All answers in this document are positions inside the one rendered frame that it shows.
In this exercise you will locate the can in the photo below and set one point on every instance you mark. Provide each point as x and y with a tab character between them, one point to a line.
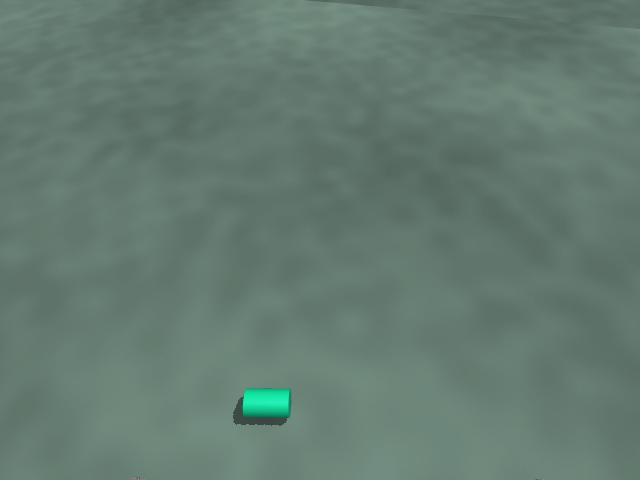
268	403

